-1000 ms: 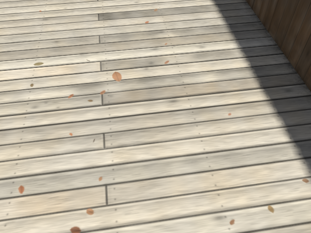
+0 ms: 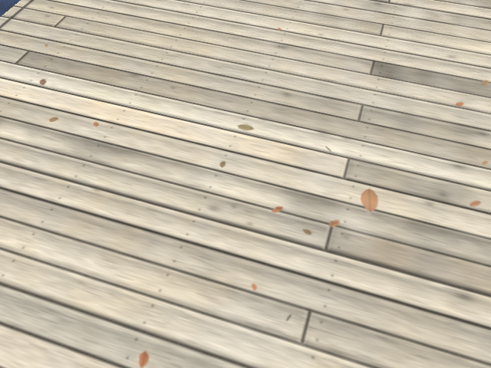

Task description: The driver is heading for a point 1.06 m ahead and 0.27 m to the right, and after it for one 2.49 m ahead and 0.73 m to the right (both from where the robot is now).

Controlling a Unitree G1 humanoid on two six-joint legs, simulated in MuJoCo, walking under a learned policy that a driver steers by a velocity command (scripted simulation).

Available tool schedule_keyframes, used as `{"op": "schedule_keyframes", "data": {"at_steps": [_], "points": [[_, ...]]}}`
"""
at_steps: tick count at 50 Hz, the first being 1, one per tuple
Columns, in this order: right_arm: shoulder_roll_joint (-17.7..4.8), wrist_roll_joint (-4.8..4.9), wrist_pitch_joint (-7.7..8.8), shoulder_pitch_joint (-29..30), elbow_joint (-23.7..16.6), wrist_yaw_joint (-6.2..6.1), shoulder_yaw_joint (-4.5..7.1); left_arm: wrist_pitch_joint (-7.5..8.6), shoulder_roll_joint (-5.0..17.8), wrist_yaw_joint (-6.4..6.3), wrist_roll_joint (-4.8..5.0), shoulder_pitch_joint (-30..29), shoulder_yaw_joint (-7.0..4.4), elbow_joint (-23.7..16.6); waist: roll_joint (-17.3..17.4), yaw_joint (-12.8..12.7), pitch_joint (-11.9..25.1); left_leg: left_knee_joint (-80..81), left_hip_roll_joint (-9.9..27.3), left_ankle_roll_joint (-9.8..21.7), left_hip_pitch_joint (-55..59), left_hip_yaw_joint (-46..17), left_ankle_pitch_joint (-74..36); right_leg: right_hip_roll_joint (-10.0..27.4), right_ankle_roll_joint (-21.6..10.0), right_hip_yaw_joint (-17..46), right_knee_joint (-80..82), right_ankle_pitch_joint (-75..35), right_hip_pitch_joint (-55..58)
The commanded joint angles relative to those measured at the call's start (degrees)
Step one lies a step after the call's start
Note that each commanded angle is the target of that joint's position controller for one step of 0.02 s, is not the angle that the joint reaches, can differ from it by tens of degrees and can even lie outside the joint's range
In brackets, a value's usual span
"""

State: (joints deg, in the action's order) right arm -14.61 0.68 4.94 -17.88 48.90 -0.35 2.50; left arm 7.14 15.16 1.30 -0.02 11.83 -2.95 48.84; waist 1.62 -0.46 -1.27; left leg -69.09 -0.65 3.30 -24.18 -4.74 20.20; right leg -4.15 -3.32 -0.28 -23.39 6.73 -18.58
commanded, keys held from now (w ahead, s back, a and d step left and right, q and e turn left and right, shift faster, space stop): w+e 0.94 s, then w+q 0.06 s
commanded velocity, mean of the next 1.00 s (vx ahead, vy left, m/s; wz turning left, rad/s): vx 0.50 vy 0.00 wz -0.45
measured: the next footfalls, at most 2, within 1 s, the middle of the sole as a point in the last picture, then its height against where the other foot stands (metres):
left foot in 0.30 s outside the picture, level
right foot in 0.82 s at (336, 354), level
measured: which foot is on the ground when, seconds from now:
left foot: up 0.00-0.28, down 0.30-0.84, up 0.86-1.00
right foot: down 0.00-0.30, up 0.32-0.80, down 0.82-1.00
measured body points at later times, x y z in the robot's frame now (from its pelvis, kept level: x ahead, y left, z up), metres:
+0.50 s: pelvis +0.26 +0.04 +0.01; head +0.27 +0.05 +0.46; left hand +0.42 +0.29 -0.11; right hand +0.29 -0.25 -0.10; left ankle +0.28 +0.14 -0.74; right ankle +0.23 -0.11 -0.65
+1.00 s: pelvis +0.48 -0.11 +0.00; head +0.50 -0.14 +0.45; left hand +0.73 +0.05 -0.10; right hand +0.44 -0.42 -0.11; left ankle +0.55 +0.06 -0.65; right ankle +0.48 -0.18 -0.74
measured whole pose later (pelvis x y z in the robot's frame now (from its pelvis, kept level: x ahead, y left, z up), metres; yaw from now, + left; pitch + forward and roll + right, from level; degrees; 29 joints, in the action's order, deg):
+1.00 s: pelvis +0.48 -0.11 +0.00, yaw -32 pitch +2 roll +0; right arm -17.3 0.2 6.4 -11.2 43.1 -0.1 2.9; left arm 2.9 15.7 2.3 0.3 14.4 -3.5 38.5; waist 1.5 0.1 -2.7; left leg -67.3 6.3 -0.3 -31.1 -2.9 17.6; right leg -6.1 -6.2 -0.1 -26.0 9.7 -17.9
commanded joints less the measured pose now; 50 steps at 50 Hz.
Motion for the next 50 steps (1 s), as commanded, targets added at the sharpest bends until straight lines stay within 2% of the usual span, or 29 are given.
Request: {"op": "schedule_keyframes", "data": {"at_steps": [1, 5, 8, 10, 13, 14, 15, 16, 17, 18, 19, 20, 21, 23, 26, 32, 36, 37, 39, 40, 41, 42, 43, 44, 45, 46, 47, 48, 50], "points": [[-2.8, -0.85, 1.32, -0.5, -4.9, -0.1, 0.73, 0.26, 4.0, 0.35, -0.01, 1.0, -0.34, -2.4, -4.6, 1.7, 2.5, 4.4, 6.1, -0.4, -10.4, -0.8, -2.7, 14.8, -12.0, 20.8, 14.0, -2.4, 8.6], [-1.2, -1.49, 1.62, 7.7, -8.0, -0.24, -0.57, -0.36, 8.2, -0.85, 1.05, 4.3, -1.51, -1.7, -4.8, 0.1, 0.6, 23.3, 5.2, -3.0, -6.9, 2.0, -10.9, 12.8, -11.7, 14.9, 15.5, -4.5, 2.6], [-2.4, -0.59, 1.96, 13.8, -9.4, 0.23, -0.69, -1.04, 9.6, -1.23, 1.6, 7.8, -1.85, -1.0, -5.9, -2.0, 0.6, 32.9, 2.4, -4.5, -1.6, 2.6, -19.8, 12.0, -10.0, 14.1, 13.8, -3.3, 1.3], [-3.8, -0.03, 2.22, 16.5, -10.6, 0.42, -0.36, -1.53, 9.3, -1.32, 1.95, 10.0, -1.73, -0.6, -6.4, -2.6, 0.7, 36.6, 1.5, -4.6, 0.4, 1.7, -20.7, 12.8, -9.1, 16.3, 11.8, -0.7, 3.1], [-6.4, 0.24, 2.78, 15.4, -11.0, 0.47, 0.78, -2.41, 9.3, -1.72, 1.88, 10.2, -1.77, -1.0, -7.0, -0.4, 1.3, 41.9, 1.2, -3.3, 6.8, 1.3, -17.2, 13.1, -6.7, 20.0, 6.6, 4.7, 5.0], [-7.3, 0.12, 2.9, 11.6, -10.0, 0.25, 1.42, -2.65, 8.2, -1.85, 1.63, 10.0, -1.44, -1.3, -7.0, 1.6, 2.6, 43.6, 1.6, -2.3, 12.3, 1.7, -15.2, 11.3, -5.4, 19.9, 2.8, 5.0, 3.8], [-9.5, -0.44, 3.1, 4.6, -8.9, -0.18, 2.36, -2.59, 5.7, -1.82, 1.2, 8.7, -0.65, -2.4, -5.4, 5.2, 6.3, 44.4, 6.3, 0.0, 22.2, -2.0, -12.9, 8.1, -3.4, 17.6, -7.0, 5.4, -0.8], [-13.8, -0.83, 2.69, -5.1, -7.6, -0.53, 3.43, -2.29, 0.8, -1.82, -0.12, 9.5, 0.77, -3.9, 5.5, 7.9, 14.2, 45.0, 18.3, 3.4, 35.7, -13.7, -10.9, 2.8, -0.6, 10.1, -26.6, 18.9, -9.6], [-16.2, -1.35, 1.82, -6.7, -6.4, 0.11, 4.11, -1.44, 0.5, -1.76, 2.15, 15.6, 1.01, -6.2, 22.3, 4.2, 16.8, 52.0, 27.6, 10.9, 42.6, -37.6, 2.4, 0.7, 0.0, 6.7, -40.2, 28.0, -25.7], [-10.2, -0.99, 2.07, -3.6, -7.6, 0.44, 2.92, -1.7, 6.5, -2.09, 3.03, 13.8, -0.42, -4.6, 11.6, 4.8, 10.4, 53.6, 25.0, 9.8, 37.0, -35.4, 7.4, 4.5, 0.4, 9.8, -47.4, 23.1, -29.2], [-7.1, -0.58, 2.16, -0.8, -8.0, 0.55, 2.06, -2.15, 7.8, -1.99, 2.77, 9.8, -1.04, -5.0, 6.7, 4.6, 5.6, 53.7, 22.2, 7.6, 31.4, -25.4, 2.7, 5.9, 0.5, 9.3, -48.3, 17.6, -29.5], [-5.7, -0.77, 2.17, 2.8, -8.3, 0.82, 1.53, -2.72, 6.5, -2.01, 2.29, 9.1, -1.07, -4.7, 3.4, 2.9, 3.9, 54.9, 19.2, 6.5, 26.4, -18.7, -4.3, 7.8, 1.2, 8.6, -47.3, 13.3, -26.8], [-4.6, -0.93, 2.03, 4.9, -8.1, 0.92, 1.34, -3.14, 5.9, -1.85, 1.74, 8.0, -1.29, -5.3, 3.9, 1.8, 2.0, 56.4, 17.2, 6.2, 23.2, -13.8, -8.8, 9.1, 1.7, 8.2, -45.0, 10.7, -25.9], [-4.7, -1.28, 2.35, 5.4, -7.2, 0.92, 1.59, -4.0, 3.9, -1.18, 1.65, 6.9, -1.16, -6.3, 5.0, 0.8, 1.0, 58.7, 15.0, 6.0, 19.1, -6.4, -16.5, 10.5, 2.3, 6.6, -44.0, 7.1, -22.9], [-6.4, -1.2, 2.71, 3.5, -5.4, 0.58, 2.42, -4.53, 2.8, -0.76, 1.41, 4.0, -1.04, -8.6, 2.5, 0.9, 0.7, 59.8, 15.6, 7.4, 19.8, -0.6, -25.5, 10.8, 3.2, 6.7, -40.3, 2.8, -25.4], [-9.6, -0.73, 1.66, 1.6, -3.5, -0.26, 3.17, -4.24, 1.7, 1.2, 1.14, -6.8, -0.23, -13.4, 1.5, 3.8, -1.9, 60.4, 15.5, 6.1, 21.4, 9.0, -25.7, 10.0, 2.3, 2.3, -21.9, -9.3, -23.2], [-11.4, 0.29, 0.45, -1.2, -2.0, -0.33, 3.67, -4.37, 2.4, 2.51, 1.48, -12.3, -0.26, -17.0, 1.6, 4.8, -3.8, 57.9, 17.5, 4.6, 26.9, 11.9, -27.9, 9.2, 0.0, -0.8, -16.0, -4.5, -22.8], [-12.0, 0.45, 0.04, -1.2, -1.8, -0.36, 3.83, -4.42, 2.9, 2.76, 1.48, -12.6, -0.47, -17.6, 2.0, 4.3, -3.5, 56.0, 17.8, 4.0, 27.9, 12.9, -32.5, 8.3, -1.0, -2.0, -15.0, -1.9, -21.3], [-14.0, 0.7, -0.68, -0.7, -2.1, -0.72, 4.34, -4.77, 4.9, 2.79, 1.22, -9.3, -1.56, -17.8, 4.3, 1.4, 0.0, 47.7, 17.5, 2.8, 28.8, 15.2, -52.1, 4.2, -3.4, -5.7, -14.4, 4.1, -12.9], [-14.6, 0.79, -1.19, -0.2, -2.4, -0.95, 4.49, -4.93, 6.9, 2.58, 1.3, -2.7, -2.83, -16.4, 4.3, -2.6, 3.8, 38.2, 16.3, 2.0, 27.5, 16.7, -59.4, 1.4, -5.1, -7.1, -12.3, 4.3, -3.9], [-13.7, 0.7, -1.29, -0.3, -2.8, -1.25, 4.05, -5.22, 10.5, 1.71, 1.37, 7.4, -4.88, -13.6, 2.4, -7.5, 9.0, 24.7, 14.0, 0.0, 20.0, 17.8, -56.1, -0.4, -7.4, -5.8, -9.1, 1.1, 11.8], [-8.1, -1.91, -0.7, -2.8, -4.5, -0.95, 2.16, -5.78, 16.2, 0.24, 1.62, 13.3, -6.28, -12.3, -10.1, -6.9, 14.0, 4.9, 9.7, -2.6, 1.9, 17.4, -16.6, 12.6, -11.4, 13.3, -9.2, -3.5, 29.5], [-4.8, -1.31, 1.54, -5.2, -7.9, -0.02, 0.6, -4.87, 19.0, 0.55, 1.4, 10.9, -5.98, -14.5, -18.0, -2.4, 23.8, -11.5, -1.2, -4.6, -17.2, 5.4, 14.7, 24.1, -22.8, 47.4, 2.4, 11.1, 43.1], [-10.7, 0.88, 3.28, 2.7, -8.9, 0.64, 1.96, -4.21, 13.8, 1.05, 1.04, 11.7, -4.65, -14.4, -8.4, -6.8, 21.2, -13.7, 1.9, -3.3, -23.4, -1.6, 10.4, 23.3, -19.2, 45.2, 7.0, 13.3, 40.6], [-10.6, 1.83, 3.89, 5.7, -10.2, 0.76, 1.89, -3.64, 11.6, 1.08, 0.88, 9.5, -3.93, -13.9, -7.0, -5.3, 13.0, -10.3, 3.9, -2.1, -25.0, -0.4, 5.0, 21.2, -16.7, 36.5, 6.9, 9.5, 33.0], [-9.7, 0.68, 3.83, 5.5, -9.4, 0.15, 1.73, -3.38, 9.9, 1.08, 1.05, 5.3, -3.33, -14.5, -1.2, -2.1, 8.2, -5.5, 6.4, -2.2, -21.5, -0.3, 0.6, 18.5, -14.7, 29.6, 6.9, 3.0, 23.2], [-10.1, -0.55, 3.28, 4.6, -8.9, -0.28, 2.18, -3.29, 8.2, 0.95, 0.78, 1.9, -2.8, -15.3, -1.6, 0.2, 6.3, -1.0, 8.1, -2.8, -17.1, -0.4, -1.8, 16.2, -13.5, 24.6, 7.4, -2.6, 16.3], [-9.9, -0.62, 2.33, 2.4, -8.2, -0.05, 2.29, -3.18, 6.9, 0.75, 0.15, 0.0, -2.3, -15.8, -3.2, 2.0, 5.8, 0.7, 9.4, -3.1, -13.4, -0.4, -3.8, 15.0, -13.0, 21.4, 8.8, -6.1, 12.1], [-8.2, -0.91, 0.9, 0.4, -6.9, 0.12, 2.06, -2.4, 6.3, 0.54, 0.03, 0.1, -1.99, -14.5, -3.6, 2.8, 5.7, 3.5, 9.5, -4.5, -10.9, 1.3, -6.6, 14.1, -13.2, 16.4, 10.5, -14.2, 8.4]]}}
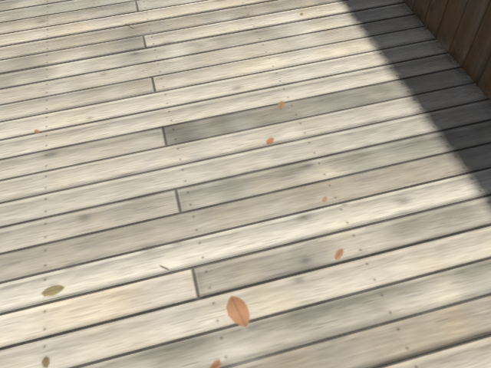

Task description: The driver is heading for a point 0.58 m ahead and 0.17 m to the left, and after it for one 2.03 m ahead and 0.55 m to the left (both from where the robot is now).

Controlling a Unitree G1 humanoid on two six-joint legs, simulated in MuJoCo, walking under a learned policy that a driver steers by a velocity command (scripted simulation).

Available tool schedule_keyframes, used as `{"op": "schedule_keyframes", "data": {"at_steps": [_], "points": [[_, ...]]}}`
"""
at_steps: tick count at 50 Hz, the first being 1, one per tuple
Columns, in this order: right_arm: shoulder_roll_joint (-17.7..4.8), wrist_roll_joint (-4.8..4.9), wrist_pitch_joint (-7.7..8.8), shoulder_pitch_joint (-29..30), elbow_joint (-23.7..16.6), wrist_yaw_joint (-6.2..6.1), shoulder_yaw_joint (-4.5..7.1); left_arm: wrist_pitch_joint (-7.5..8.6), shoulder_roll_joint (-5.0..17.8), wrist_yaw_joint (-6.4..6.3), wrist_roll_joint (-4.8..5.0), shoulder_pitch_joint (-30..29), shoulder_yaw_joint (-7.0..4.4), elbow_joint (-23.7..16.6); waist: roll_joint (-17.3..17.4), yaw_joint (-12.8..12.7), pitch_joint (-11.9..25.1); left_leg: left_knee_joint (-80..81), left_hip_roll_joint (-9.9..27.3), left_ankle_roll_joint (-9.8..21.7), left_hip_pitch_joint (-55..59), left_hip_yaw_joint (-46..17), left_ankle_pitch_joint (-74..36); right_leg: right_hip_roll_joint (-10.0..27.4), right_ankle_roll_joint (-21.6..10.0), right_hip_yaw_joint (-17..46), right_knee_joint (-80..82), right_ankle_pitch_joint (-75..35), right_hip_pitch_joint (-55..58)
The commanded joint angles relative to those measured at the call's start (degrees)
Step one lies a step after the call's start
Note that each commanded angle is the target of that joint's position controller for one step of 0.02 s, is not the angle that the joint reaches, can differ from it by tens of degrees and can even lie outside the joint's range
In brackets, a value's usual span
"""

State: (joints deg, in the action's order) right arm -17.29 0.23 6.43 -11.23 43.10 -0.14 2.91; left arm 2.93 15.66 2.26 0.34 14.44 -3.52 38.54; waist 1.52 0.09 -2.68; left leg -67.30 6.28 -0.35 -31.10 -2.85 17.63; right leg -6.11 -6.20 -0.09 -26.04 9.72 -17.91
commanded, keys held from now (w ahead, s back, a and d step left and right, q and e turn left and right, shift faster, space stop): w+q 0.96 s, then w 0.04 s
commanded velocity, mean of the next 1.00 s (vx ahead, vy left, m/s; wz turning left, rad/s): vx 0.50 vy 0.00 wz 0.38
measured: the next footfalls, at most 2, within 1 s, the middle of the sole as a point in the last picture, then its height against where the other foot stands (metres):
left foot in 0.40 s outside the picture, level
right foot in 0.88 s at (254, 281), level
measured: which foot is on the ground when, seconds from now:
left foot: up 0.00-0.38, down 0.40-0.88, up 0.90-1.00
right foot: down 0.00-0.42, up 0.44-0.86, down 0.88-1.00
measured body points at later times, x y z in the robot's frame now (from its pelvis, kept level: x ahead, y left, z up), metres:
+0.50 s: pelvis +0.29 +0.07 -0.01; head +0.33 +0.08 +0.44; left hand +0.32 +0.36 -0.13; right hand +0.50 -0.16 -0.11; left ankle +0.36 +0.15 -0.74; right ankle +0.14 -0.07 -0.63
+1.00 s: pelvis +0.58 +0.09 +0.00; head +0.60 +0.09 +0.45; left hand +0.60 +0.40 -0.08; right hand +0.78 -0.12 -0.12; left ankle +0.43 +0.16 -0.64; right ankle +0.66 +0.01 -0.74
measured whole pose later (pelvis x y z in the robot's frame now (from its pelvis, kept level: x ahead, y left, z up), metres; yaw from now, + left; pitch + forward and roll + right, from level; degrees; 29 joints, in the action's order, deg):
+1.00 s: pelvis +0.58 +0.09 +0.00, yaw +28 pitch +2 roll -1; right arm -17.5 1.3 1.5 -19.2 39.7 -0.4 3.2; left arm 6.1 15.0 0.4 -0.6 10.5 -2.8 39.1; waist 2.5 0.5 0.5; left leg -67.9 -2.0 1.1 -24.5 -5.5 22.8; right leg -1.4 -1.2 -0.9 -28.5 11.1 -19.5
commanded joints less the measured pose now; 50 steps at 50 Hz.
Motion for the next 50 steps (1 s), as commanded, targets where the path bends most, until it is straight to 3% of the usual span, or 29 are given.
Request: {"op": "schedule_keyframes", "data": {"at_steps": [1, 4, 8, 14, 16, 17, 18, 19, 20, 21, 22, 23, 24, 25, 26, 28, 30, 35, 38, 40, 42, 43, 44, 45, 46, 47, 48, 49, 50], "points": [[-4.9, -0.57, -1.09, -5.5, -1.1, -0.19, 1.52, 2.16, 6.2, -0.59, -0.36, -1.5, -1.48, -3.2, -3.6, 2.0, 6.3, 3.5, 2.6, -1.4, -4.6, -0.1, -6.2, 15.7, -10.2, 13.8, 13.8, -20.1, 6.9], [-3.6, -0.26, -1.54, -0.2, -2.5, -0.26, 1.0, 2.42, 6.9, -1.32, -0.43, 1.5, -1.43, -0.6, -4.2, -0.2, 3.7, 11.7, 2.7, -1.8, -8.8, 0.3, -15.5, 14.7, -8.2, 8.8, 15.1, -22.5, 8.1], [-2.5, 0.6, -0.93, 5.5, -3.6, 0.97, 0.44, 2.52, 7.7, -1.92, -0.59, 3.1, -1.27, 1.4, -4.5, -3.2, 1.3, 24.8, 0.9, 0.1, -8.6, 1.1, -27.5, 14.6, -4.5, 4.6, 17.0, -16.8, 11.3], [-1.6, 1.17, -0.53, 11.8, -7.3, 3.36, -0.13, 1.63, 8.4, -2.27, -0.45, 6.0, -1.56, 5.1, -3.4, -5.7, -2.0, 33.0, -2.2, 2.9, -14.6, 1.3, -22.1, 19.3, -4.2, 1.8, 14.5, -21.4, 24.0], [-1.5, 1.02, -0.43, 11.6, -8.4, 4.21, -0.15, 0.9, 9.0, -2.68, -0.3, 5.4, -1.71, 5.4, -4.0, -4.7, -1.1, 34.1, -3.7, 4.2, -13.1, 3.4, -16.8, 20.0, -3.3, 0.4, 10.8, -30.9, 26.5], [-2.1, 0.88, -0.54, 10.2, -8.6, 4.38, 0.12, 0.58, 9.8, -3.0, -0.3, 4.4, -1.86, 5.1, -5.1, -3.5, 0.7, 34.2, -5.4, 5.2, -9.3, 5.4, -13.9, 19.7, -2.6, -0.8, 7.6, -41.1, 26.6], [-3.3, 0.68, -0.79, 7.6, -8.5, 4.32, 0.7, 0.2, 10.7, -3.4, -0.28, 3.9, -2.07, 4.7, -6.5, -2.0, 3.4, 33.5, -7.6, 6.2, -4.4, 7.6, -10.8, 19.3, -1.9, -1.7, 2.9, -52.3, 26.8], [-5.4, 0.61, -1.02, 1.6, -7.6, 4.08, 1.77, -0.29, 11.4, -3.79, -0.33, 3.2, -2.12, 4.4, -7.0, 1.4, 7.2, 33.9, -9.9, 7.7, 3.8, 8.8, -9.5, 18.4, -1.0, -2.8, -5.4, -60.0, 25.5], [-8.2, 0.63, -1.14, -7.0, -6.0, 3.43, 3.21, -0.36, 11.3, -4.15, -0.14, 2.2, -1.91, 3.9, -5.5, 6.3, 11.6, 37.3, -9.9, 10.1, 17.9, 6.4, -14.4, 16.4, 0.9, -4.6, -17.8, -56.2, 18.4], [-14.4, 0.11, -1.61, -14.8, -5.3, 2.4, 4.98, 0.79, 7.7, -4.12, -1.25, 5.6, -0.58, 1.8, 4.3, 7.2, 19.5, 36.6, 3.7, 17.5, 40.3, -14.4, -17.0, 10.9, 4.2, -6.2, -39.8, -31.9, -1.5], [-13.3, 0.92, -1.42, -14.5, -5.5, 2.29, 4.36, 2.6, 3.1, -2.81, -1.9, 8.4, 1.22, 1.6, 13.6, 4.1, 26.1, 44.6, 13.5, 25.7, 54.5, -42.2, -12.4, -0.1, 6.7, 2.0, -55.6, 21.0, -20.0], [-9.4, 0.87, -1.79, -14.6, -5.6, 2.01, 3.38, 4.49, 8.3, -1.5, -0.04, 3.8, 0.13, 0.5, 7.3, 7.0, 23.8, 47.3, 11.6, 22.5, 53.7, -39.1, -4.7, 4.1, 5.3, 9.0, -57.8, 19.2, -26.3], [-7.9, 0.65, -2.04, -11.5, -6.3, 1.74, 2.92, 5.32, 8.6, -1.0, 1.51, -1.1, 0.27, -1.4, 3.0, 6.2, 15.6, 48.4, 9.8, 20.1, 45.5, -30.9, -4.8, 6.8, 4.7, 7.8, -54.3, 15.0, -27.9], [-7.4, 0.54, -2.21, -7.9, -7.1, 1.79, 2.71, 5.62, 7.8, -1.14, 0.62, -3.2, 0.44, -2.1, -2.9, 3.6, 9.1, 50.0, 7.5, 18.7, 35.4, -25.7, -9.8, 8.8, 4.7, 6.4, -48.1, 12.3, -26.7], [-5.9, 0.26, -2.18, -5.1, -8.0, 1.67, 2.19, 5.14, 8.3, -1.57, -0.63, -3.2, -0.15, -2.0, -3.6, 1.5, 6.9, 51.4, 5.7, 17.9, 29.0, -21.9, -15.1, 10.7, 5.3, 6.0, -43.3, 10.4, -23.2], [-6.0, 0.02, -2.26, -2.5, -8.9, 1.41, 2.14, 3.75, 7.5, -1.9, -1.28, -0.4, -0.28, -1.9, -0.5, -1.3, 5.0, 53.9, 3.3, 18.4, 21.1, -19.1, -20.0, 11.5, 7.1, 5.2, -38.9, 9.2, -18.8], [-7.0, 0.15, -2.02, -2.7, -8.4, 0.88, 2.4, 2.77, 6.2, -2.47, -1.57, -0.4, 0.1, -1.9, 0.5, -1.7, 4.3, 54.5, 1.8, 18.4, 16.3, -15.0, -24.8, 11.3, 9.2, 3.6, -33.5, 6.6, -17.2], [-8.5, 1.12, -3.0, -6.4, -6.5, -0.36, 2.93, 3.01, 3.5, -2.36, -1.14, -11.3, 1.19, -4.1, 2.9, 2.8, 3.8, 52.3, -2.8, 13.8, 12.9, -10.7, -18.6, 7.4, 10.7, 2.3, -11.9, -12.3, -11.5], [-8.6, 1.47, -3.66, -9.1, -5.5, -0.52, 3.04, 3.74, 5.0, -1.67, -0.21, -14.9, 0.62, -5.1, 4.0, 4.1, 4.3, 49.2, -1.1, 12.8, 17.2, -15.6, -14.0, 5.8, 10.1, 3.7, -5.7, -12.7, -10.0], [-8.2, 1.42, -3.98, -9.3, -5.4, -0.68, 2.99, 4.28, 6.7, -1.31, 0.02, -14.6, -0.25, -5.2, 4.9, 3.3, 4.5, 46.1, 0.4, 11.9, 20.8, -19.9, -11.6, 5.5, 8.7, 4.9, -2.8, -9.0, -8.4], [-7.5, 1.21, -4.24, -7.6, -5.9, -0.72, 2.89, 4.83, 7.9, -1.37, 0.17, -9.9, -1.24, -4.1, 6.3, 0.1, 5.2, 42.0, 0.0, 10.4, 21.2, -21.9, -12.0, 5.6, 6.4, 4.2, 0.2, -6.3, -1.9], [-5.5, 0.95, -4.09, -7.2, -6.4, -0.61, 2.21, 5.09, 9.4, -1.75, -0.36, -4.9, -2.08, -3.2, 5.7, -2.5, 8.4, 36.0, -2.4, 8.5, 19.1, -20.1, -13.1, 8.0, 4.3, 5.3, 1.0, -6.0, 6.9], [-1.9, 0.13, -3.76, -7.3, -7.6, -0.39, 0.91, 5.19, 12.6, -2.33, -1.24, 3.7, -3.02, -2.7, -0.8, -5.9, 15.7, 20.3, -6.2, 6.2, 12.3, -14.7, -5.6, 18.1, 0.4, 14.8, 0.7, -2.9, 21.0], [0.6, 1.66, -3.17, -15.2, -9.3, -0.35, -0.02, 4.31, 17.0, -2.09, -1.79, 8.3, -4.15, -0.4, -20.4, -2.4, 21.4, 2.5, -13.0, 2.7, -7.8, -7.1, 16.7, 30.3, -9.3, 41.2, 5.3, 8.8, 37.3], [-5.5, 2.23, -3.16, -14.9, -7.7, -0.56, 1.07, 4.06, 11.8, -1.84, -0.45, 7.5, -3.27, -1.1, -15.1, -3.9, 17.8, -5.5, -8.1, 1.8, -15.0, -8.1, 14.9, 30.9, -8.9, 46.0, 7.9, 21.3, 35.3], [-8.4, 1.74, -3.57, -8.6, -8.2, -0.53, 1.98, 3.71, 8.4, -2.13, -0.27, 5.6, -2.33, -1.6, -9.4, -5.6, 10.8, -7.8, -6.2, 1.4, -16.5, -7.2, 9.3, 28.1, -6.2, 36.4, 8.5, 19.9, 29.0], [-7.8, 1.04, -3.88, -5.6, -8.8, -0.57, 2.06, 3.35, 7.4, -2.16, -0.75, 2.9, -1.78, -1.8, -5.7, -4.7, 7.0, -6.9, -4.5, 1.0, -14.8, -5.6, 5.1, 25.4, -4.5, 28.7, 9.2, 12.2, 22.4], [-6.8, 0.5, -3.79, -3.7, -9.5, -0.36, 2.08, 3.16, 6.2, -2.08, -0.93, 1.5, -1.33, -1.2, -5.4, -3.8, 4.1, -4.3, -3.4, 0.9, -13.5, -5.5, 2.3, 22.9, -4.2, 23.8, 10.5, 6.0, 17.6], [-5.4, 0.83, -3.84, -3.9, -9.7, 0.0, 2.01, 3.24, 5.4, -2.04, -1.26, 1.0, -0.93, -0.7, -6.7, -2.5, 2.9, -2.5, -2.3, 1.0, -10.9, -5.3, 0.8, 20.9, -3.7, 19.5, 12.0, 2.3, 14.0]]}}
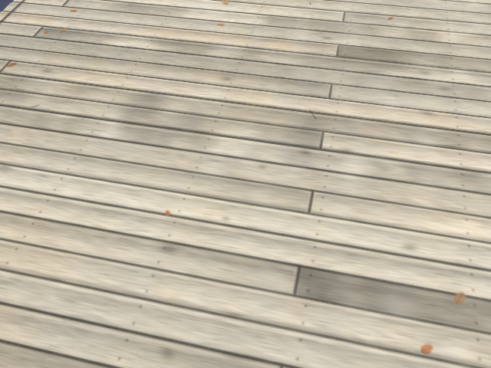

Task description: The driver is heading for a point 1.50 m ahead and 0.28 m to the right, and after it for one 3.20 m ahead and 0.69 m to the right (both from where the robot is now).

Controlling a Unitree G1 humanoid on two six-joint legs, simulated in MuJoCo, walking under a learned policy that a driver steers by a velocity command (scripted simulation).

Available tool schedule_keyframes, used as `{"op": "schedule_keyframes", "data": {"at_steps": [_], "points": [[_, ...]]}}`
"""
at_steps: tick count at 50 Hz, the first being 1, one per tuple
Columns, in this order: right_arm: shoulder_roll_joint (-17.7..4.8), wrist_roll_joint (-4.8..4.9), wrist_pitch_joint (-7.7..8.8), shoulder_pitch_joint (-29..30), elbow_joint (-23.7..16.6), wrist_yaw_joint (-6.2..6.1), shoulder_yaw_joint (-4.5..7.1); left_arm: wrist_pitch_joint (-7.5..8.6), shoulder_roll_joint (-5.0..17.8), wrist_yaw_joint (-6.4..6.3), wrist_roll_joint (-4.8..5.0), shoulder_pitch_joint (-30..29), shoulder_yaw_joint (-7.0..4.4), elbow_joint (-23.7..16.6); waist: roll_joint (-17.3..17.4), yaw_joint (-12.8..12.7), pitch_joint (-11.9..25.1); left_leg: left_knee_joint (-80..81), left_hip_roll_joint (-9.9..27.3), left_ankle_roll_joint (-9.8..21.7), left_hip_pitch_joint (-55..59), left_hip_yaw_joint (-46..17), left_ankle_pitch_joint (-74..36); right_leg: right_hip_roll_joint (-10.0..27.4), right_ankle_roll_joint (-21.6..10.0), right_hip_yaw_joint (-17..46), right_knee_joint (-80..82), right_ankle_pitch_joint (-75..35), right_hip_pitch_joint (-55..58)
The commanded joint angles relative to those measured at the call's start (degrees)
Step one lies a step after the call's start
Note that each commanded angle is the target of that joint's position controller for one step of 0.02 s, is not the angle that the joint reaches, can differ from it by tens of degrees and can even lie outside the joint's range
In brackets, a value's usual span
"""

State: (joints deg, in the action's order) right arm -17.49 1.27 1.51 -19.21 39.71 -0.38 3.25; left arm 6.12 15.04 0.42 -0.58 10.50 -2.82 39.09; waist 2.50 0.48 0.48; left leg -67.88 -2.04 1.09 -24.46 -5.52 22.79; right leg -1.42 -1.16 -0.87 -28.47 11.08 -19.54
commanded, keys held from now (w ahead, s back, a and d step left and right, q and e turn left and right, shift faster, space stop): w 0.14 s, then w+e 0.86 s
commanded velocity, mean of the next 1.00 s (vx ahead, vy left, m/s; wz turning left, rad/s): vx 0.50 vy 0.00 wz -0.26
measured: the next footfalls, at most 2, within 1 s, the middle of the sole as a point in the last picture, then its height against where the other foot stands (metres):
left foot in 0.36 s outside the picture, level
right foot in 0.86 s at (318, 341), level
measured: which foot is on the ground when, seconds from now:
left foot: up 0.00-0.34, down 0.36-0.88, up 0.90-1.00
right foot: down 0.00-0.36, up 0.38-0.84, down 0.86-1.00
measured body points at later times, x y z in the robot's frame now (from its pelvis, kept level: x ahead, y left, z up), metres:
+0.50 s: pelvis +0.25 +0.05 +0.00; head +0.28 +0.06 +0.45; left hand +0.31 +0.33 -0.13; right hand +0.40 -0.21 -0.08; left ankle +0.29 +0.16 -0.73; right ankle +0.17 -0.09 -0.65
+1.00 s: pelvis +0.50 -0.05 +0.00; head +0.53 -0.08 +0.44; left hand +0.72 +0.16 -0.10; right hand +0.51 -0.35 -0.12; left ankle +0.47 +0.14 -0.64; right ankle +0.53 -0.13 -0.73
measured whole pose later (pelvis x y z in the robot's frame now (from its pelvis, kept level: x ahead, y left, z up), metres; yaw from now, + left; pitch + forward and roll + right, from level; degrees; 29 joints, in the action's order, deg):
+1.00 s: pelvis +0.50 -0.05 +0.00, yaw -21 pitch +1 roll +1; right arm -17.1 0.6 6.0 -11.7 43.9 -0.2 3.7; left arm 2.3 16.6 2.2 0.8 12.3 -4.0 39.9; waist 0.9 0.0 -3.8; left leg -68.4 4.2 -0.4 -24.2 -1.5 21.9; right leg -4.1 -5.2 -0.1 -31.0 10.5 -21.9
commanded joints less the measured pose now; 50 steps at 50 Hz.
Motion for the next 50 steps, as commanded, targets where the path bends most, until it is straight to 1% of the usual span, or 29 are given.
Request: {"op": "schedule_keyframes", "data": {"at_steps": [1, 2, 5, 8, 10, 13, 15, 16, 17, 18, 19, 20, 21, 23, 25, 27, 30, 34, 39, 41, 42, 43, 44, 45, 46, 47, 48, 49, 50], "points": [[-3.9, 0.13, 0.96, 3.4, -6.0, 0.45, 1.4, 0.26, 5.6, -0.04, -0.27, 4.8, -1.55, -0.5, -8.9, -2.2, -0.6, -0.2, 6.3, -0.4, -15.8, -1.9, -4.9, 15.0, -8.9, 17.6, 15.7, -1.2, 13.7], [-2.8, 0.16, 0.82, 3.1, -5.8, 0.57, 1.14, 0.5, 5.6, 0.15, 0.02, 5.1, -1.58, 0.2, -9.0, -1.8, -0.6, 1.4, 6.1, -0.6, -15.1, -1.2, -5.0, 14.6, -9.6, 15.5, 16.6, -3.6, 12.8], [-1.3, -0.55, 0.88, 6.5, -6.6, 0.69, 0.43, 0.79, 8.0, 0.33, 0.49, 5.8, -2.29, 2.3, -7.5, -1.5, -1.5, 9.8, 6.6, -1.2, -16.8, -0.4, -8.7, 15.4, -11.4, 11.5, 18.6, -11.3, 13.0], [-0.2, -0.91, 1.84, 11.5, -7.3, 1.44, -0.4, 0.14, 9.2, 0.21, 1.28, 6.4, -2.38, 4.0, -6.8, -2.8, -1.8, 21.2, 7.4, -1.2, -14.4, 2.5, -17.3, 13.9, -10.7, 7.1, 19.1, -14.9, 13.2], [0.4, -0.72, 2.59, 15.9, -8.2, 1.92, -0.72, -0.49, 10.0, 0.21, 1.96, 8.3, -2.34, 5.2, -6.7, -4.3, -2.7, 28.1, 6.1, -1.4, -10.7, 4.5, -20.8, 12.7, -10.0, 5.8, 18.5, -14.8, 12.2], [-0.9, -0.05, 3.41, 19.9, -9.7, 2.6, -0.31, -1.38, 11.5, 0.2, 2.44, 11.5, -2.61, 6.8, -7.5, -5.2, -3.3, 34.3, 4.4, -1.0, -7.4, 4.9, -20.3, 14.5, -9.5, 8.1, 16.6, -14.1, 14.3], [-2.6, 0.06, 3.92, 18.7, -9.7, 2.8, 0.42, -2.0, 12.3, -0.08, 2.62, 11.6, -2.85, 7.4, -8.4, -3.3, -2.8, 37.9, 3.6, 0.2, -3.4, 4.6, -18.2, 15.8, -8.4, 10.0, 14.0, -14.8, 15.9], [-3.6, -0.1, 4.1, 15.3, -8.8, 2.63, 1.06, -2.27, 12.7, -0.25, 2.7, 10.8, -2.88, 7.5, -8.4, -0.7, -1.2, 40.4, 2.6, 1.2, 2.5, 5.4, -18.7, 15.1, -7.4, 9.3, 10.5, -18.9, 15.3], [-5.8, -0.58, 4.07, 8.8, -6.7, 2.1, 2.33, -2.28, 11.6, -0.34, 2.53, 10.9, -2.48, 7.5, -7.4, 2.5, 2.9, 41.6, 1.9, 2.6, 13.1, 6.0, -18.9, 12.4, -5.9, 7.3, 3.0, -24.4, 13.2], [-9.2, -1.59, 3.93, -0.7, -5.2, 1.31, 3.6, -1.97, 8.6, -0.31, 1.56, 10.0, -1.29, 6.4, -4.8, 7.0, 10.5, 39.4, 9.1, 5.6, 28.6, -0.4, -19.9, 9.3, -3.5, 4.9, -11.0, -16.8, 4.6], [-14.5, -2.73, 3.22, -5.7, -4.7, 0.77, 4.7, -1.14, 2.0, -0.33, 1.13, 15.8, 0.74, 4.7, 10.1, 5.7, 19.3, 41.7, 25.1, 13.4, 48.4, -23.3, -13.5, 1.4, 0.7, 0.6, -32.9, 10.6, -16.7], [-10.5, -2.35, 3.0, -7.3, -4.1, 0.91, 3.76, -0.58, 5.6, -0.31, 2.37, 15.5, -0.08, 5.4, 11.1, 6.9, 21.8, 47.8, 26.8, 15.3, 46.3, -34.1, -5.3, 1.4, 0.8, 7.6, -42.5, 22.0, -22.5], [-7.6, -1.61, 3.06, -4.2, -3.6, 0.97, 2.69, -0.64, 9.3, -0.27, 3.5, 11.6, -1.38, 4.3, 7.9, 6.2, 12.7, 49.2, 24.9, 13.2, 39.7, -26.2, -3.2, 4.0, 0.5, 7.9, -45.6, 18.3, -26.5], [-3.5, -1.38, 3.45, 2.8, -3.2, 1.36, 1.43, -1.44, 8.4, -0.51, 2.44, 7.1, -1.55, 3.4, 4.6, 2.9, 3.8, 53.1, 20.1, 11.1, 26.0, -14.1, -8.6, 7.6, 0.6, 6.1, -42.2, 10.4, -24.2], [-1.9, -1.85, 4.37, 6.7, -2.5, 1.54, 1.29, -3.06, 6.2, -0.45, 2.34, 8.8, -1.66, 4.0, 5.4, -0.4, 0.8, 57.1, 17.9, 10.1, 17.6, -6.7, -14.5, 9.3, 1.0, 6.6, -39.2, 6.4, -18.2], [-2.6, -1.9, 5.21, 7.6, -1.4, 1.31, 1.82, -4.14, 4.5, -0.42, 2.24, 8.0, -1.48, 3.5, 3.5, -1.5, -0.9, 59.4, 18.0, 10.6, 15.1, -1.7, -20.6, 9.4, 1.7, 6.7, -37.5, 3.5, -18.2], [-4.2, -2.11, 5.38, 6.6, 0.5, 0.61, 2.58, -4.54, 3.7, -0.09, 1.79, 4.1, -1.35, 1.8, 1.3, -1.1, -2.3, 60.4, 17.8, 10.4, 16.5, 4.5, -24.9, 9.4, 2.2, 7.1, -30.1, -4.0, -20.7], [-6.8, -1.59, 4.72, 4.9, 2.2, -0.14, 3.33, -4.1, 2.7, 1.61, 1.68, -3.4, -0.64, -0.5, 0.2, 1.4, -4.1, 60.7, 17.2, 8.7, 18.0, 11.4, -24.9, 8.4, 1.1, 3.3, -17.0, -12.9, -18.2], [-9.3, 0.01, 3.11, 2.1, 4.6, -0.2, 4.39, -4.44, 4.3, 2.9, 1.68, -9.6, -1.01, -4.2, 0.2, 2.8, -6.0, 56.8, 19.7, 6.7, 26.4, 14.6, -28.4, 7.0, -2.2, -0.3, -9.8, -6.1, -18.4], [-11.1, 0.51, 2.31, 2.7, 4.8, -0.37, 4.85, -4.72, 6.0, 2.98, 1.49, -7.0, -2.0, -4.6, 1.9, 0.4, -2.8, 48.7, 19.4, 5.3, 28.3, 16.6, -46.7, 3.3, -4.5, -3.9, -9.1, -0.1, -11.8], [-11.5, 0.81, 1.76, 3.6, 4.6, -0.46, 4.87, -4.84, 7.8, 2.81, 1.62, -0.6, -3.2, -3.2, 1.7, -3.6, 0.9, 39.1, 17.9, 4.1, 27.2, 18.4, -54.9, 0.3, -6.1, -6.0, -6.9, -0.1, -3.0], [-9.9, 0.6, 1.58, 3.0, 4.4, -0.66, 4.18, -5.1, 11.5, 2.09, 1.84, 9.5, -5.33, -0.3, 0.0, -8.2, 6.3, 25.5, 15.2, 2.0, 20.6, 19.8, -53.7, -2.6, -8.2, -5.7, -4.8, -2.6, 12.2], [-5.3, -1.6, 2.01, 1.2, 2.3, -0.77, 2.55, -5.56, 18.2, 0.79, 2.19, 15.6, -7.26, 0.8, -11.4, -8.4, 10.6, 4.4, 10.4, -1.7, 1.2, 20.3, -24.8, 9.4, -13.8, 15.1, -2.1, -2.0, 29.4], [-1.2, -1.84, 3.94, -0.3, -0.2, -0.31, 0.76, -4.54, 20.8, 1.16, 2.15, 12.4, -6.8, -1.6, -18.8, -3.7, 19.0, -10.6, -0.4, -3.8, -15.6, 7.5, 11.5, 20.1, -23.6, 47.4, 9.2, 10.1, 40.2], [-6.6, 0.34, 5.55, 6.1, -1.0, 0.41, 1.88, -3.6, 15.2, 1.78, 1.89, 12.3, -5.18, -2.0, -10.2, -7.5, 17.2, -12.9, 2.6, -2.4, -21.7, 0.1, 8.6, 20.1, -20.7, 45.4, 13.1, 11.9, 39.2], [-6.9, 1.34, 6.4, 8.8, -1.8, 0.67, 1.8, -2.93, 12.7, 1.8, 1.65, 10.9, -4.42, -1.6, -8.9, -6.5, 10.3, -10.1, 4.8, -0.8, -23.6, 1.0, 3.9, 18.3, -18.4, 37.2, 12.6, 9.0, 32.8], [-6.2, 0.15, 6.71, 8.9, -1.2, 0.16, 1.7, -2.69, 11.1, 1.7, 1.69, 7.2, -3.89, -1.9, -4.1, -3.7, 6.0, -4.8, 7.4, -0.4, -20.6, 0.9, -0.5, 15.6, -16.3, 30.7, 12.2, 3.2, 24.3], [-6.9, -1.23, 6.39, 8.4, -0.6, -0.24, 2.2, -2.62, 8.9, 1.43, 1.35, 3.9, -3.21, -2.7, -4.6, -1.6, 4.1, -0.1, 9.0, -0.6, -16.4, 0.7, -3.2, 13.6, -15.0, 25.8, 12.7, -2.8, 17.9], [-6.9, -1.55, 5.7, 7.5, -0.3, -0.09, 2.4, -2.63, 8.3, 1.15, 0.76, 2.2, -2.89, -3.7, -5.8, -0.1, 3.4, 1.6, 9.6, -0.9, -13.1, 0.5, -5.2, 12.3, -14.9, 24.0, 14.0, -6.2, 13.7]]}}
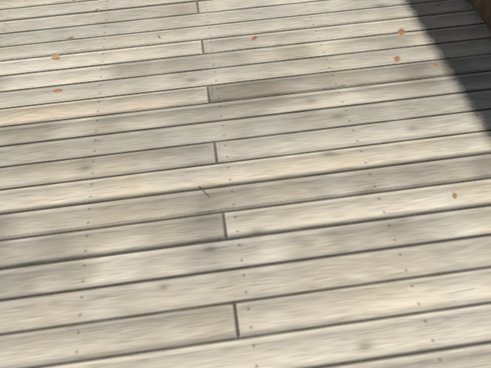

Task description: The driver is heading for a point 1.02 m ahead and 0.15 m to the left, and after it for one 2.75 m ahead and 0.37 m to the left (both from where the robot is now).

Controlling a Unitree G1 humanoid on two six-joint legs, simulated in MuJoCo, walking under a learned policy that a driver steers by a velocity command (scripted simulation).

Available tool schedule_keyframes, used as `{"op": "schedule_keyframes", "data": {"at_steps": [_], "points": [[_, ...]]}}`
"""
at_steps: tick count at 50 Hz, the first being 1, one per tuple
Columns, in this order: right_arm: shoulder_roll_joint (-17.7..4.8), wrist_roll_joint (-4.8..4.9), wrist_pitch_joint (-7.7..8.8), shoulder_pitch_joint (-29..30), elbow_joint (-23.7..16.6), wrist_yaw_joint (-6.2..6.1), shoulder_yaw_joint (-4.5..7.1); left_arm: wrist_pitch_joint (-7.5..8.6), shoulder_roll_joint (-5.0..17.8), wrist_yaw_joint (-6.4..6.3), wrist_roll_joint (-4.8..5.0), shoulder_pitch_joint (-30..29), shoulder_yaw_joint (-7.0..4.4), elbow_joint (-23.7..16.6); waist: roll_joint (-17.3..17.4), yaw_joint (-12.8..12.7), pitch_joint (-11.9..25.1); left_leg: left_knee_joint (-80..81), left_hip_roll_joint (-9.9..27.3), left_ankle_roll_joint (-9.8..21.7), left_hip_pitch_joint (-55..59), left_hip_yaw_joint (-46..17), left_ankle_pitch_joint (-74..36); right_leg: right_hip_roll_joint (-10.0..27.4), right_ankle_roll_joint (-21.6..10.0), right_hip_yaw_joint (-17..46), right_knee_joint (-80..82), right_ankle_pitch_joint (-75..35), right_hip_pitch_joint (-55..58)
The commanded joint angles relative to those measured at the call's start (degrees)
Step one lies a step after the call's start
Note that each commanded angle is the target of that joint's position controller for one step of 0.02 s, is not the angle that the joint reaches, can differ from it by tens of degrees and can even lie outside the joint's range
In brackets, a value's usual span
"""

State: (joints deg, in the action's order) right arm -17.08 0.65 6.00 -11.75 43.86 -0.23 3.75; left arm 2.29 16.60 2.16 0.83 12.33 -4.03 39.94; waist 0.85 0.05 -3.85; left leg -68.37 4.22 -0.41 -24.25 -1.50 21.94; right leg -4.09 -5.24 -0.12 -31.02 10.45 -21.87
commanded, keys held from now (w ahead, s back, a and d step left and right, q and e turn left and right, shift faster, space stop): w+e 0.14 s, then w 0.02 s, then w+q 0.84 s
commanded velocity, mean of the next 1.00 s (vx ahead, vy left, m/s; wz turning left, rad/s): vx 0.50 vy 0.00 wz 0.15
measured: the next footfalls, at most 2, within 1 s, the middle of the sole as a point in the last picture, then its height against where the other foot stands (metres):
left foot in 0.38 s outside the picture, level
right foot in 0.90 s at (286, 276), level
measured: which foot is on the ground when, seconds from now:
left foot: up 0.00-0.36, down 0.38-0.90, up 0.92-1.00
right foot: down 0.00-0.40, up 0.42-0.88, down 0.90-1.00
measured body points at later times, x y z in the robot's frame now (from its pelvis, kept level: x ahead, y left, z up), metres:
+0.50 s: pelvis +0.30 +0.05 +0.00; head +0.32 +0.06 +0.45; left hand +0.40 +0.32 -0.12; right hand +0.43 -0.22 -0.09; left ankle +0.36 +0.12 -0.73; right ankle +0.16 -0.07 -0.64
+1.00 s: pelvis +0.58 +0.02 +0.00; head +0.60 +0.03 +0.45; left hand +0.71 +0.32 -0.07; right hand +0.69 -0.24 -0.12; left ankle +0.43 +0.12 -0.65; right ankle +0.66 -0.07 -0.73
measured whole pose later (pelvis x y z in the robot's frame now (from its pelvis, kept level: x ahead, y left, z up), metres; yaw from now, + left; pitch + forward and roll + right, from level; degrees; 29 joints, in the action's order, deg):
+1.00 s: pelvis +0.58 +0.02 +0.00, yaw +14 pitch +2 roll -1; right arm -17.1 1.5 1.3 -21.1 43.8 -0.9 3.2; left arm 6.2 14.8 0.5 -0.2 6.2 -3.0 38.4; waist 1.9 2.4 -0.5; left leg -64.1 -3.2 1.4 -19.3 -7.0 25.3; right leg -2.7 -1.4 0.2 -27.4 9.4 -19.9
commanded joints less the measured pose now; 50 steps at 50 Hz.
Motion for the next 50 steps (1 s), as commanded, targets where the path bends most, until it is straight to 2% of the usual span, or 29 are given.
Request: {"op": "schedule_keyframes", "data": {"at_steps": [1, 4, 8, 11, 13, 16, 18, 19, 20, 21, 22, 23, 24, 25, 26, 29, 31, 34, 37, 40, 42, 43, 44, 45, 46, 47, 48, 49, 50], "points": [[-6.8, -1.21, 0.61, -0.4, -4.4, -0.17, 1.89, 1.36, 6.9, -0.83, -0.74, 0.0, -1.78, -4.8, -4.2, 0.8, 7.7, 3.9, 3.0, -0.2, -11.8, -3.2, -5.4, 14.4, -11.3, 22.2, 17.4, -8.7, 14.0], [-4.8, -1.65, -0.5, 2.5, -5.3, -0.3, 1.32, 1.7, 8.5, -1.91, -0.28, 2.1, -2.2, -3.9, -3.0, 0.5, 5.8, 12.3, 1.7, -2.6, -12.2, -1.9, -11.3, 12.6, -11.4, 17.5, 18.6, -14.5, 10.2], [-2.6, -1.18, -0.19, 10.5, -7.0, 0.39, 0.24, 1.24, 8.6, -2.9, 0.2, 5.1, -2.23, -2.3, -5.2, -2.6, 3.9, 29.6, -1.2, -3.6, -9.5, -1.6, -25.0, 9.7, -8.1, 14.3, 18.1, -8.7, 8.9], [-2.6, -0.34, 0.5, 13.5, -7.1, 1.66, -0.2, 1.45, 8.2, -2.87, 0.15, 7.8, -1.9, -0.3, -6.0, -4.8, 3.0, 35.4, -1.5, -2.6, -6.8, -0.8, -31.0, 11.7, -7.4, 14.0, 17.9, -5.8, 10.9], [-3.5, -0.14, 0.73, 15.2, -7.9, 2.2, -0.1, 1.41, 8.2, -2.75, 0.03, 9.5, -1.86, 0.9, -6.0, -5.6, 1.8, 37.4, -1.3, -0.8, -9.4, -0.8, -28.4, 14.1, -7.3, 15.2, 16.2, -7.1, 16.0], [-4.7, 0.11, 0.88, 14.6, -8.5, 2.79, 0.11, 0.89, 9.1, -2.85, -0.21, 10.1, -2.17, 2.2, -6.8, -4.8, 0.9, 39.0, -1.6, 2.7, -11.2, 0.1, -20.0, 17.3, -6.0, 15.4, 13.5, -15.7, 23.4], [-6.4, 0.01, 0.91, 7.4, -6.6, 2.75, 1.11, 0.49, 9.6, -3.04, -0.3, 8.0, -2.2, 2.1, -6.8, -0.6, 5.0, 41.0, -4.8, 5.5, -1.1, 3.2, -17.8, 15.2, -4.1, 11.5, 5.3, -34.5, 24.6], [-8.4, -0.35, 0.87, -0.5, -4.5, 2.59, 2.11, 0.31, 8.7, -3.22, -0.65, 7.4, -1.7, 1.7, -5.1, 3.1, 11.0, 40.4, -4.5, 7.7, 10.8, 2.1, -20.5, 12.2, -2.5, 8.4, -5.0, -39.6, 21.7], [-12.2, -0.69, 0.77, -8.9, -3.6, 2.61, 2.87, 0.46, 6.4, -3.54, -1.96, 9.5, -0.64, 0.4, 2.8, 4.8, 19.3, 39.3, 5.3, 12.9, 28.0, -12.7, -22.8, 7.7, -0.1, 5.5, -22.4, -23.9, 9.7], [-14.2, -0.1, 0.4, -11.5, -2.2, 3.17, 3.45, 1.55, 2.5, -3.08, -1.46, 14.9, 0.44, -0.1, 18.2, 1.9, 22.0, 47.5, 14.4, 20.7, 43.0, -39.3, -9.4, -1.4, 4.3, 3.7, -38.9, 17.5, -12.1], [-9.2, 1.36, 0.22, -11.1, -2.5, 3.24, 2.16, 2.63, 6.9, -2.57, -0.65, 10.7, 0.04, -0.5, 11.4, 4.1, 18.7, 51.5, 14.1, 18.9, 42.8, -43.1, 2.0, 1.7, 3.8, 8.8, -43.3, 19.8, -19.5], [-7.5, 0.88, -0.15, -7.4, -3.4, 2.85, 1.64, 3.47, 8.6, -2.11, 0.46, 4.1, -0.43, -2.1, 6.4, 4.6, 10.9, 52.4, 12.6, 16.9, 35.8, -35.6, 0.0, 4.0, 3.5, 8.0, -42.5, 14.5, -22.2], [-7.4, 0.04, -0.54, -5.4, -4.2, 2.63, 1.49, 4.15, 7.9, -2.09, -0.17, 0.4, -0.2, -2.8, 1.0, 4.0, 7.3, 53.1, 10.3, 16.0, 29.4, -30.4, -6.2, 5.7, 3.4, 6.8, -39.7, 11.1, -21.2], [-6.8, -0.21, -0.76, -4.1, -4.5, 2.42, 1.27, 4.52, 7.4, -2.12, -1.24, -0.7, -0.4, -3.4, -0.7, 2.6, 5.3, 53.9, 8.6, 15.8, 24.9, -27.0, -12.3, 7.1, 3.9, 6.4, -35.5, 8.6, -19.7], [-6.2, -0.58, -0.77, -3.6, -4.8, 2.14, 0.94, 4.49, 6.9, -2.14, -1.79, -0.1, -0.52, -3.6, 0.8, 1.1, 5.9, 54.7, 6.8, 15.5, 22.5, -24.6, -16.9, 8.0, 4.4, 6.4, -32.5, 6.8, -16.7], [-6.5, 0.07, -0.93, -4.1, -4.7, 1.32, 1.07, 3.6, 5.2, -2.42, -1.94, 0.3, -0.29, -3.8, 3.2, -0.1, 5.7, 56.1, 4.9, 16.3, 18.4, -20.3, -24.1, 8.0, 6.9, 4.7, -25.4, 5.9, -14.9], [-8.1, 0.29, -1.2, -5.6, -4.0, 0.52, 1.58, 3.21, 4.2, -2.7, -1.89, -3.4, 0.08, -4.8, 2.7, 0.8, 4.3, 56.7, 3.9, 16.0, 16.0, -18.0, -26.1, 7.4, 8.4, 4.0, -18.8, 0.9, -15.4], [-8.5, 0.67, -2.0, -7.9, -2.9, -0.37, 1.76, 3.61, 2.7, -2.41, -1.65, -9.6, 0.6, -6.0, 3.4, 2.8, 3.7, 55.8, 1.1, 13.2, 12.9, -15.2, -25.6, 5.4, 9.2, 3.9, -7.6, -10.2, -11.5], [-8.3, 0.96, -2.77, -11.1, -1.7, -0.83, 1.78, 4.29, 2.6, -1.64, -0.98, -14.8, 0.69, -7.0, 3.9, 4.7, 3.5, 54.0, 1.0, 12.0, 12.7, -16.7, -23.3, 3.2, 8.9, 3.8, -0.9, -15.3, -7.4], [-7.9, 1.15, -3.57, -12.5, -1.2, -1.17, 1.81, 4.96, 3.9, -1.02, -0.54, -17.2, 0.17, -7.8, 4.4, 4.7, 3.2, 50.4, 2.5, 11.5, 17.4, -21.4, -21.0, 2.4, 7.8, 5.4, 3.6, -12.4, -6.3], [-8.4, 1.03, -3.99, -11.4, -1.5, -1.4, 2.17, 5.44, 5.4, -0.99, -0.31, -15.1, -0.51, -7.4, 6.0, 2.9, 3.4, 47.3, 3.5, 10.7, 19.2, -24.0, -23.3, 2.5, 6.3, 5.6, 5.3, -8.1, -2.9], [-7.9, 0.98, -4.13, -10.1, -2.0, -1.34, 2.11, 5.66, 6.4, -1.25, -0.35, -10.9, -1.13, -6.3, 6.4, 0.5, 5.0, 44.2, 2.4, 9.8, 18.5, -23.7, -26.8, 2.5, 4.8, 4.7, 7.5, -8.2, 3.2], [-6.3, 0.66, -4.03, -8.9, -2.8, -1.06, 1.54, 5.85, 8.1, -1.69, -0.92, -4.5, -2.0, -5.0, 5.5, -2.8, 9.9, 36.4, -0.3, 8.1, 15.7, -21.4, -29.2, 5.4, 2.4, 5.9, 7.6, -8.8, 14.3], [-3.4, -0.43, -3.8, -8.7, -4.3, -0.88, 0.48, 5.67, 11.4, -2.29, -1.56, 5.0, -2.89, -4.2, -0.5, -6.5, 18.6, 20.9, -4.0, 6.0, 7.7, -16.5, -19.3, 15.2, -1.4, 15.3, 5.7, -5.9, 30.0], [0.2, 1.06, -3.28, -17.8, -5.4, -0.77, -0.77, 4.78, 14.7, -2.02, -1.73, 8.7, -3.63, -2.0, -19.1, -2.4, 24.5, 4.4, -11.2, 2.6, -12.3, -9.7, 11.9, 27.9, -11.2, 40.5, 9.2, 3.0, 46.1], [-5.8, 1.8, -3.23, -17.3, -3.9, -0.94, 0.19, 4.43, 9.3, -1.8, -0.5, 7.6, -2.66, -2.6, -13.9, -3.4, 20.0, -2.9, -5.7, 2.0, -19.2, -10.0, 11.3, 28.5, -10.4, 44.7, 11.9, 15.0, 42.5], [-8.8, 1.45, -3.49, -10.7, -4.5, -0.86, 1.11, 4.16, 5.9, -2.01, -0.5, 5.0, -1.72, -3.0, -7.9, -4.9, 12.0, -4.4, -3.8, 1.5, -20.5, -9.0, 5.6, 25.3, -7.6, 35.2, 13.3, 14.0, 34.9], [-8.3, 0.84, -3.72, -7.4, -5.2, -0.9, 1.25, 3.87, 5.2, -1.96, -0.97, 2.2, -1.27, -3.0, -4.0, -3.8, 7.4, -3.4, -2.0, 0.9, -18.8, -7.2, 1.4, 22.6, -6.0, 27.8, 14.7, 7.1, 27.6], [-7.6, 0.27, -3.72, -5.4, -5.9, -0.69, 1.42, 3.72, 4.2, -1.88, -1.15, 0.6, -0.92, -2.4, -4.0, -2.8, 4.3, -1.1, -0.6, 0.6, -18.0, -6.8, -1.2, 20.5, -5.5, 23.0, 16.2, 1.6, 22.6]]}}
Over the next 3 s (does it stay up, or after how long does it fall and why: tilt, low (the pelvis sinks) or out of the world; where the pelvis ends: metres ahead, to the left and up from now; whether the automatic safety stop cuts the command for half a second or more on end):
stays up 0.97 0.21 0.00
